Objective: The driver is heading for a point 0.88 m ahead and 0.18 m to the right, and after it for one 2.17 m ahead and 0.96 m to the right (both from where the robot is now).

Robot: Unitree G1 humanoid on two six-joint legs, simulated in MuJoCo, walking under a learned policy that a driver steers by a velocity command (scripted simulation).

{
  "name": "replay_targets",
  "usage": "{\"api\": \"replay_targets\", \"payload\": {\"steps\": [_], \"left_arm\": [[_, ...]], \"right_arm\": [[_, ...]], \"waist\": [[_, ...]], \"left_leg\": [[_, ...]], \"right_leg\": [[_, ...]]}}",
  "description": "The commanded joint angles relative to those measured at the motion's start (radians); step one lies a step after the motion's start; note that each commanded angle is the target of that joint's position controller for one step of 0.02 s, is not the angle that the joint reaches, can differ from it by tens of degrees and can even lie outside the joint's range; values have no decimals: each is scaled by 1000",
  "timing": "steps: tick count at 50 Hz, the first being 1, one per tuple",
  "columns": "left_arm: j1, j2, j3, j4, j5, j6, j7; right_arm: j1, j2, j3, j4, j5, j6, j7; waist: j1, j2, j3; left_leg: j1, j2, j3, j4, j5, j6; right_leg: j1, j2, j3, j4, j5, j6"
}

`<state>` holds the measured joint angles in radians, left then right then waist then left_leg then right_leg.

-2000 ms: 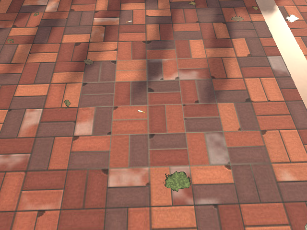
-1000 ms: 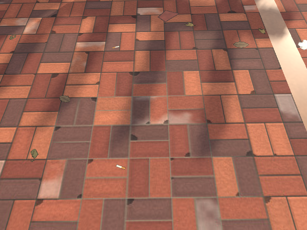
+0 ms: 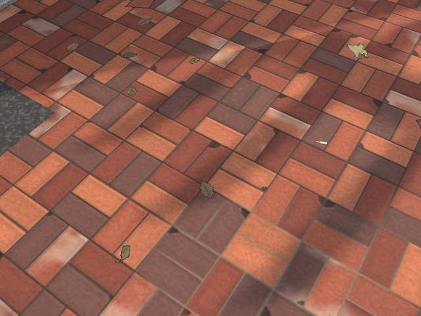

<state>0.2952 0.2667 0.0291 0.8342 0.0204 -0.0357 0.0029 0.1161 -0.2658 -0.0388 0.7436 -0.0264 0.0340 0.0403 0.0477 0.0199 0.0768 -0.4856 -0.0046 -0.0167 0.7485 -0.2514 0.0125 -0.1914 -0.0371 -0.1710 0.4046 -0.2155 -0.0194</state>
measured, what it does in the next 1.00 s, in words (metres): steps on the spot: left foot, then right foot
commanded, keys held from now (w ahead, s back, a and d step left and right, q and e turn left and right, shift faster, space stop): no key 1.00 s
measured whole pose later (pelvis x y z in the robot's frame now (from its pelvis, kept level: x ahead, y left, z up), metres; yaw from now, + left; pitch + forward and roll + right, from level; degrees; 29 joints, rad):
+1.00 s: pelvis +0.03 +0.00 +0.00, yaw +2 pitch -2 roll +0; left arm 0.31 0.17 -0.01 1.09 0.01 0.00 0.04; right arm 0.26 -0.17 0.00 1.13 -0.01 0.00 -0.03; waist 0.00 0.00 0.02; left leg -0.22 -0.03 -0.02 0.38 -0.14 0.02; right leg -0.11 0.02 -0.01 0.39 -0.26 -0.02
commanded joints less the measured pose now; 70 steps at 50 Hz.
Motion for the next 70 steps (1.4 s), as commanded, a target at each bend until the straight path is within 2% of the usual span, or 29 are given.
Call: {"api": "replay_targets", "payload": {"steps": [1, 2, 3, 4, 5, 6, 8, 10, 12, 16, 18, 20, 21, 23, 25, 35, 52, 53, 56, 58, 59, 61, 63, 65, 66, 67, 68, 69, 70], "left_arm": [[-23, 164, 41, -52, -7, 5, -1], [-22, 160, 41, -48, -11, 14, 2], [27, 139, 37, -36, 0, 21, 1], [94, 59, 16, -59, 14, 30, -3], [78, 30, 3, -65, -15, 54, 7], [38, 86, 14, -59, -14, 74, 14], [16, 80, 17, -44, -14, 83, 14], [60, 86, 22, -6, 1, 86, 15], [60, 61, 17, 9, -4, 88, 16], [31, 40, 10, 26, -10, 90, 28], [64, 24, 5, 53, -7, 82, 31], [59, 72, 6, 54, 16, 60, 33], [-11, 102, 11, 58, 1, 53, 27], [-42, 55, -2, 65, -1, 35, 16], [-24, 58, -1, 86, -6, 29, 23], [26, 30, -5, 169, -7, 33, 29], [79, -25, -25, 260, -8, 26, 38], [93, -29, -25, 266, -7, 27, 37], [108, 18, -3, 258, -2, 39, 33], [170, 34, 8, 267, -5, 41, 34], [181, 51, 19, 275, -3, 38, 36], [169, 53, 28, 270, 4, 24, 33], [145, 59, 35, 264, 6, 10, 26], [91, 44, 36, 249, -5, 2, 22], [73, 27, 33, 237, -2, -4, 20], [41, -28, 17, 210, 2, -18, 12], [44, -59, 12, 168, 2, -26, 2], [-13, 18, 28, 159, 29, -24, -4], [-40, -5, 26, 154, 25, -29, -16]], "right_arm": [[71, -62, -9, -40, -2, -12, -7], [90, -61, -8, -33, -7, -22, -11], [106, -86, -11, -27, -15, -34, -18], [130, -156, -18, -42, -27, -46, -29], [120, -174, -20, -45, 7, -40, -47], [126, -136, -15, -27, 15, -36, -53], [27, -77, 10, -22, 2, -31, -61], [4, -68, 14, -16, 5, -35, -68], [20, -63, 16, 4, 9, -42, -66], [29, -71, 11, 45, 5, -39, -67], [9, -73, 9, 58, 14, -32, -68], [48, -40, 16, 76, 18, -33, -64], [61, -24, 14, 89, 25, -27, -59], [72, -45, 7, 134, 16, -28, -57], [91, -60, 1, 167, 14, -36, -56], [135, -32, 12, 287, 18, -42, -67], [188, 9, 25, 388, 20, -38, -78], [196, 16, 27, 394, 19, -37, -78], [185, -2, 13, 377, 11, -28, -72], [132, 39, 18, 341, 1, -35, -60], [111, 63, 22, 323, -8, -45, -53], [84, 41, 14, 292, -11, -68, -43], [101, 40, 10, 276, -2, -89, -32], [222, 59, 4, 313, 13, -104, -33], [333, 44, -6, 352, 14, -109, -39], [468, -27, -26, 377, 1, -118, -50], [598, -137, -54, 411, 10, -109, -50], [513, -71, -38, 394, 5, -100, -54], [411, -43, -29, 352, 2, -105, -49]], "waist": [[-45, -165, -125], [-59, -135, -125], [-59, -50, -136], [-32, 176, -200], [-62, 243, -226], [-73, 151, -186], [-24, 126, -105], [-8, 135, -115], [-13, 95, -140], [-33, 111, -128], [-6, 84, -120], [-29, -3, -103], [-79, -124, -27], [-72, -116, -19], [-65, -102, -32], [-44, -17, -21], [-53, -26, -7], [-51, -28, -27], [-38, -76, 33], [-6, -137, 98], [-4, -176, 118], [-9, -146, 121], [-33, -143, 114], [-98, -119, 102], [-137, -70, 75], [-193, 123, 30], [-204, 331, -20], [-152, 141, 51], [-113, 47, 82]], "left_leg": [[204, -19, 36, -154, 14, 21], [279, -26, 37, -266, 78, 34], [362, 21, -33, -368, 173, 45], [471, 292, -313, -403, 487, 85], [409, 397, -412, -424, 594, 255], [360, 349, -377, -445, 476, 278], [281, 244, -261, -483, 348, 211], [275, 195, -186, -470, 432, 187], [289, 191, -168, -455, 444, 187], [280, 185, -199, -448, 260, 183], [230, 160, -199, -430, 123, 143], [143, 114, -188, -400, -14, 66], [216, 28, -100, -408, 8, 45], [359, 43, -102, -380, 112, 43], [358, 60, -114, -382, 144, 51], [294, 66, -124, -435, 102, 34], [317, 73, -115, -418, 145, 36], [323, 63, -109, -420, 70, 37], [203, -6, -61, -326, -281, 67], [63, -43, -4, -191, -267, 64], [21, -40, 51, -95, -164, 56], [-24, 10, 48, -16, -138, 57], [26, 19, 60, -92, -163, 65], [300, -32, 107, -267, -75, 73], [479, -34, 71, -321, -69, 76], [622, 156, -213, -483, -228, 106], [698, 364, -617, -626, -419, 215], [602, 377, -611, -612, -428, 234], [527, 339, -514, -606, -361, 219]], "right_leg": [[4, -229, 136, -15, 461, -141], [-23, -211, 132, 38, 358, -114], [-61, -175, 114, 116, 218, -69], [-153, -102, 37, 311, -173, -11], [-188, 18, 87, 392, -431, 10], [-190, -1, 155, 449, -415, 18], [-181, -6, 186, 427, -312, 20], [-129, 13, 167, 422, -251, 27], [-94, 20, 169, 376, -239, 31], [-43, 35, 159, 205, -187, 29], [55, 41, 145, 10, -29, 14], [126, -92, 297, -94, 21, -16], [-63, -116, 339, -113, -61, -42], [-153, -99, 327, -163, -138, -24], [-103, -71, 296, -153, -94, -14], [-23, -57, 272, -119, -58, -34], [-29, -47, 262, -108, -4, -32], [-24, -40, 262, -118, -83, -35], [-72, -39, 317, -136, -479, -85], [-41, -131, 459, -222, -622, -144], [-15, -207, 539, -271, -625, -180], [6, -258, 571, -294, -517, -209], [2, -235, 505, -252, -436, -198], [-144, -154, 392, -158, -371, -160], [-246, -105, 334, -53, -321, -138], [-360, -3, 195, 252, -223, -98], [-544, 104, 90, 532, -342, -72], [-586, 32, 166, 692, -316, -87], [-586, -7, 194, 722, -209, -93]]}}
Keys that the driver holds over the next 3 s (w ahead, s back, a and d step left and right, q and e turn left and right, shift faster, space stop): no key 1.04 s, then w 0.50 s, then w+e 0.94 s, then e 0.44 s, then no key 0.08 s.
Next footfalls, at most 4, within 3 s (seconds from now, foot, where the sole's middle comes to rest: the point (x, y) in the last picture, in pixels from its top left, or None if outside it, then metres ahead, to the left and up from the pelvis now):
0.06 left None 0.11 0.11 -0.78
0.38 right None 0.04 -0.11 -0.78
1.80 right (241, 308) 0.47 -0.03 -0.78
2.34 left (221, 206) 0.83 0.04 -0.78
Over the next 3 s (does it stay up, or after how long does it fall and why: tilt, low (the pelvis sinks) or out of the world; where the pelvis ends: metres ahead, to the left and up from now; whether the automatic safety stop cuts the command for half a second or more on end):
stays up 0.83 -0.11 -0.01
